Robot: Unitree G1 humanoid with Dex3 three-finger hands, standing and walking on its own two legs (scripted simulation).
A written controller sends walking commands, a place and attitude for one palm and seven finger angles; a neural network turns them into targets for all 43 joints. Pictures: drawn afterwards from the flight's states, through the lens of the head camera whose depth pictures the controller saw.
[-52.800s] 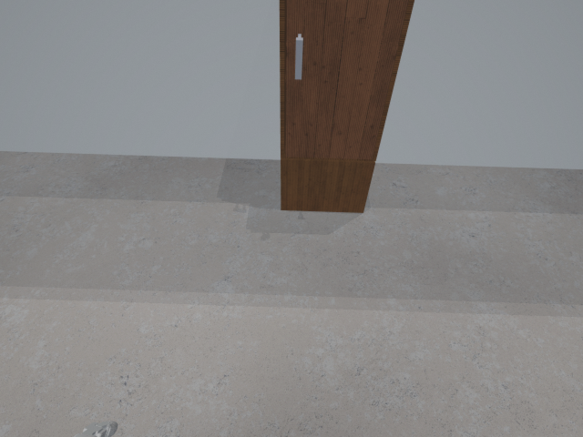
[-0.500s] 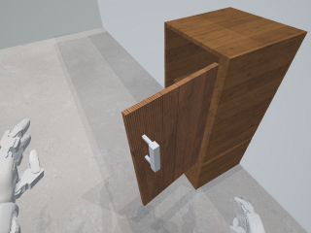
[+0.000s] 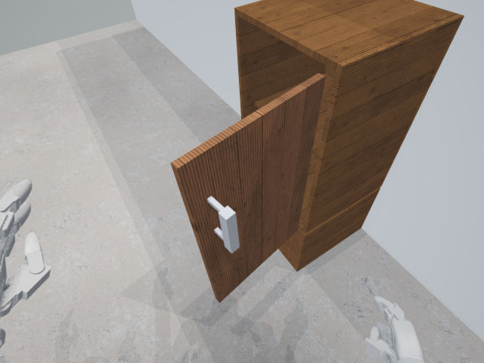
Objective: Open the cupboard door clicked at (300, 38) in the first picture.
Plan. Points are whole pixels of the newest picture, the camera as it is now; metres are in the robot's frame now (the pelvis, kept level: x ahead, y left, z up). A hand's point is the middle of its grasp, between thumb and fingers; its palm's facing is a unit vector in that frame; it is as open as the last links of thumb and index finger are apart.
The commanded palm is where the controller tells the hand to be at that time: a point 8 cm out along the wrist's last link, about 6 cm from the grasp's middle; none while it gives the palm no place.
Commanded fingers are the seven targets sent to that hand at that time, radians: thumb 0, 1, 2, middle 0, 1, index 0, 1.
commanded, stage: step back with the hand held close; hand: left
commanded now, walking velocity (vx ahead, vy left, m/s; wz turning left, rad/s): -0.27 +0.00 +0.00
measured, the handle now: (222, 224) +0.37 +0.07 -0.01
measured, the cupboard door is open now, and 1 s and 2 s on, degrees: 100 100 100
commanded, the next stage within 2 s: stop stepping back and stand still in 1.00 s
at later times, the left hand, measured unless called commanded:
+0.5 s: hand out of the picture +0.11 +0.29 +0.15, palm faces +0.44 -0.73 -0.52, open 7.4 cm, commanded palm +0.04 +0.33 +0.17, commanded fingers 0.00 0.90 0.90 -0.20 -0.30 -0.20 -0.30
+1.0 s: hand out of the picture +0.04 +0.28 +0.16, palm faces +0.39 -0.81 -0.43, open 7.4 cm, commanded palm -0.03 +0.32 +0.17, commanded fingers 0.00 0.90 0.90 -0.20 -0.30 -0.20 -0.30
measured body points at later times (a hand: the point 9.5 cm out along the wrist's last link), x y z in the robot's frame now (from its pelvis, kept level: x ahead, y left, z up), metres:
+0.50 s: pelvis -0.08 +0.02 -0.02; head -0.06 +0.03 +0.43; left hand +0.08 +0.33 +0.18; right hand +0.10 -0.21 -0.09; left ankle +0.00 +0.11 -0.74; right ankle -0.03 -0.10 -0.74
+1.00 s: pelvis -0.17 +0.02 +0.00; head -0.13 +0.05 +0.44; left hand +0.02 +0.32 +0.19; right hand +0.02 -0.19 -0.08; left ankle -0.05 +0.11 -0.74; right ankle -0.32 -0.12 -0.68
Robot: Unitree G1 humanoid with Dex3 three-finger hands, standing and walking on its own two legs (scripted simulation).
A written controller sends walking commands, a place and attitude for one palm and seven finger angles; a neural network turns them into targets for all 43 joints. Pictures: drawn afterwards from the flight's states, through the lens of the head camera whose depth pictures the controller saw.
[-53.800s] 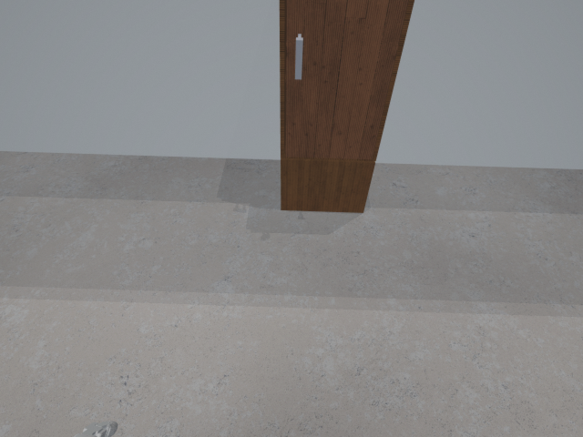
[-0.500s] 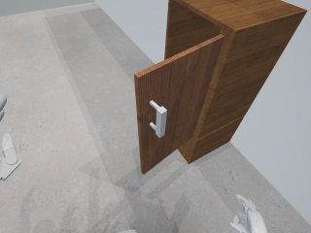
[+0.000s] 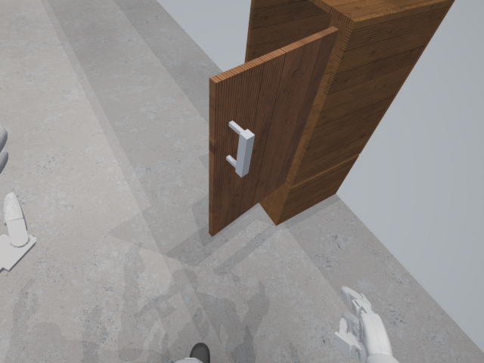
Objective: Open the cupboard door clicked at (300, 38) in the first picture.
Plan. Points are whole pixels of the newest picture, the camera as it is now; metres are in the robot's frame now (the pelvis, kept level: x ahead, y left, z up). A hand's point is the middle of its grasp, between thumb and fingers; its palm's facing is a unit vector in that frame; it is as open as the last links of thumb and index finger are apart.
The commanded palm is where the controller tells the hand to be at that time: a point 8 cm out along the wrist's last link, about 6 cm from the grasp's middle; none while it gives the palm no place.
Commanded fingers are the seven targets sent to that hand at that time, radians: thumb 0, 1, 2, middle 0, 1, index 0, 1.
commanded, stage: stop stepping back and stand still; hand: left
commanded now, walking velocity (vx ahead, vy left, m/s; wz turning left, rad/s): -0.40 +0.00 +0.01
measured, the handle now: (238, 149) +0.54 +0.06 +0.00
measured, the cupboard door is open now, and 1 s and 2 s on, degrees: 100 100 100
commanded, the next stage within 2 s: let the arm hang, fingers relaxed in 1.12 s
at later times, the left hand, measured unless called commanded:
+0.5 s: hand (46, 342) +0.12 +0.21 +0.14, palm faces +0.39 -0.81 -0.43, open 7.4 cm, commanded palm +0.05 +0.25 +0.17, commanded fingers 0.00 0.90 0.90 -0.20 -0.30 -0.20 -0.30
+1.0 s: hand out of the picture +0.08 +0.25 +0.15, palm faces +0.41 -0.78 -0.46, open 7.4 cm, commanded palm +0.02 +0.29 +0.17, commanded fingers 0.00 0.90 0.90 -0.20 -0.30 -0.20 -0.30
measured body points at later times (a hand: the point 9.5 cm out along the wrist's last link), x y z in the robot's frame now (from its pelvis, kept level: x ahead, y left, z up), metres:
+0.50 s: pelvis -0.10 -0.04 -0.01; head -0.11 -0.04 +0.44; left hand +0.10 +0.25 +0.17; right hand +0.03 -0.31 -0.10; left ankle -0.06 +0.05 -0.74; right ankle -0.17 -0.13 -0.73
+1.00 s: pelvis -0.12 -0.01 -0.01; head -0.10 +0.00 +0.44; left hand +0.06 +0.28 +0.18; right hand +0.04 -0.25 -0.09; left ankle -0.11 +0.11 -0.74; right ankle -0.14 -0.12 -0.74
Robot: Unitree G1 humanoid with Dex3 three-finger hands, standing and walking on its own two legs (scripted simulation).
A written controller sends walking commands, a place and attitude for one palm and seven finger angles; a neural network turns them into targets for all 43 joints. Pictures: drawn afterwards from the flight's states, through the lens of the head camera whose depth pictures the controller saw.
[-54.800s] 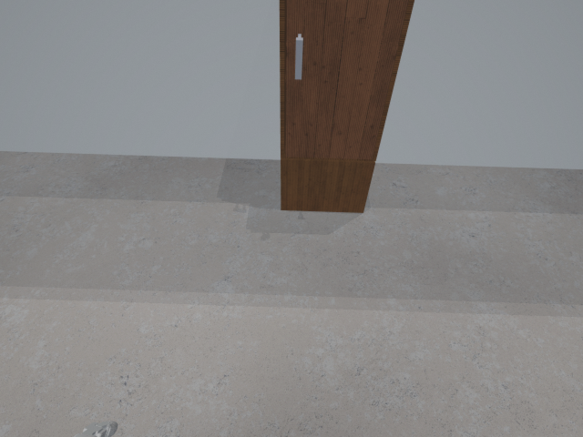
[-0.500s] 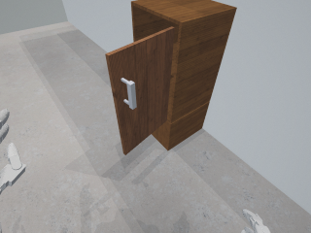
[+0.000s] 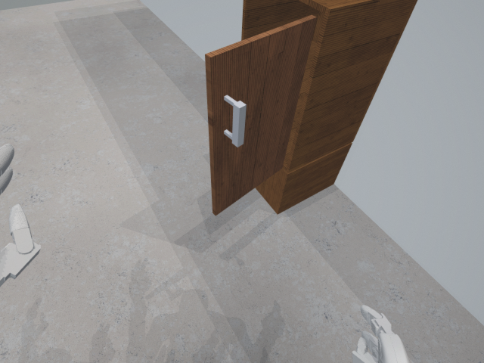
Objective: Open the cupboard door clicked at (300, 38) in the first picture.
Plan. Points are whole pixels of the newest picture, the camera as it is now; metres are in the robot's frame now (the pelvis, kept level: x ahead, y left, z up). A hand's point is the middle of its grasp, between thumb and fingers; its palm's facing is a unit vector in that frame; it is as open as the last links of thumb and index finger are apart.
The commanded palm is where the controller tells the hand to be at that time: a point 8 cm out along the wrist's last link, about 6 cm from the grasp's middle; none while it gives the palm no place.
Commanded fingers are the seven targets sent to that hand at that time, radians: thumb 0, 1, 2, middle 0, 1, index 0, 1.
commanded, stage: stop stepping back and stand still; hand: left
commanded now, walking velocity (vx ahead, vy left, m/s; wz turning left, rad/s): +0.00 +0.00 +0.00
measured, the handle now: (233, 121) +0.66 +0.07 +0.01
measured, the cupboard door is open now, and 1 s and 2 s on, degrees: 100 100 100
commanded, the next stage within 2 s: let the arm hang, fingers relaxed in 0.12 s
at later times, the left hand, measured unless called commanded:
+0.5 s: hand out of the picture +0.04 +0.18 -0.16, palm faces +0.05 -0.98 -0.19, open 7.2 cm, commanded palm none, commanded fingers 0.00 0.90 0.90 -0.20 -0.30 -0.20 -0.30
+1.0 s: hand out of the picture -0.05 +0.19 -0.16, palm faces +0.06 -0.97 -0.23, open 7.4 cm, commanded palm none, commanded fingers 0.00 0.90 0.90 -0.20 -0.30 -0.20 -0.30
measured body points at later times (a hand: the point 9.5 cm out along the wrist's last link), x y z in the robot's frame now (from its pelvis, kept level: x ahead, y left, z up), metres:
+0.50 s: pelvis -0.02 +0.01 +0.00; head +0.01 +0.01 +0.45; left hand +0.04 +0.23 -0.14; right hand +0.07 -0.24 -0.14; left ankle +0.01 +0.12 -0.73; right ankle -0.01 -0.10 -0.73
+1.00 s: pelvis -0.03 +0.01 +0.01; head -0.02 +0.00 +0.46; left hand -0.05 +0.25 -0.14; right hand -0.05 -0.19 -0.16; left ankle +0.01 +0.12 -0.73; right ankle -0.01 -0.10 -0.73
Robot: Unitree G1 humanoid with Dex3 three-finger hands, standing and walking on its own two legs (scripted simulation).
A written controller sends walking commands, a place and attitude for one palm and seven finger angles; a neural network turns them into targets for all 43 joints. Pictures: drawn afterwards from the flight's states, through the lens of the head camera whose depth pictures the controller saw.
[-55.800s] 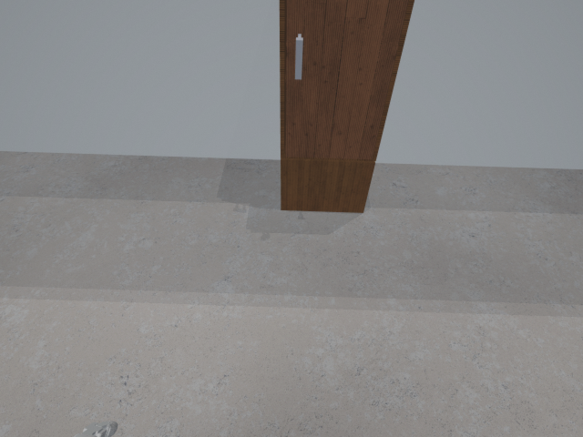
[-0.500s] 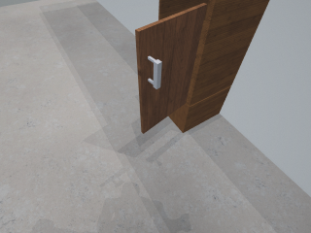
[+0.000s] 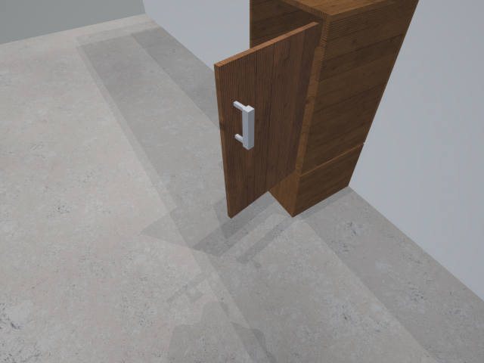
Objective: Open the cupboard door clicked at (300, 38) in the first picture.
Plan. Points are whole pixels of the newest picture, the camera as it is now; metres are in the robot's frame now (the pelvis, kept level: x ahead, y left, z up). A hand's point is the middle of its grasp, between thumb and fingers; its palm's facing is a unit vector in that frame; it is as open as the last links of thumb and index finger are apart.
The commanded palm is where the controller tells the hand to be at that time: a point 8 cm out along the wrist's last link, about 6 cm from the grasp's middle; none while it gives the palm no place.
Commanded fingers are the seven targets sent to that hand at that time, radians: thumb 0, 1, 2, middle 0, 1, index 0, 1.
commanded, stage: let the arm hang, fingers relaxed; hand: left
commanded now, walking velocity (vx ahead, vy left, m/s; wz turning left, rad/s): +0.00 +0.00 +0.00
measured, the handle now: (243, 125) +0.69 +0.03 +0.00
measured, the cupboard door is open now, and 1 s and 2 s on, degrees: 100 100 100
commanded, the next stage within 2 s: look to check the result in 0.32 s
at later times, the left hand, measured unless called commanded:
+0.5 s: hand out of the picture +0.00 +0.16 -0.17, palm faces +0.04 -0.98 -0.19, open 7.4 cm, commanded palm none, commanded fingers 0.00 0.90 0.90 -0.20 -0.30 -0.20 -0.30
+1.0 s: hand out of the picture +0.02 +0.15 -0.17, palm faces +0.04 -0.98 -0.19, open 7.4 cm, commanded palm none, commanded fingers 0.00 0.90 0.90 -0.20 -0.30 -0.20 -0.30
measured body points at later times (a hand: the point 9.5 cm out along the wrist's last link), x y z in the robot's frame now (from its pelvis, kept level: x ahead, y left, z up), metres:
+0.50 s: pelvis +0.01 +0.00 +0.00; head +0.02 -0.01 +0.45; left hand +0.00 +0.21 -0.16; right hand -0.01 -0.21 -0.17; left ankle +0.04 +0.11 -0.74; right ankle +0.01 -0.11 -0.74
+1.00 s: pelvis +0.03 -0.02 +0.00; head +0.04 -0.03 +0.45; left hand +0.02 +0.20 -0.15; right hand +0.02 -0.23 -0.17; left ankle +0.04 +0.11 -0.74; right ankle +0.01 -0.11 -0.74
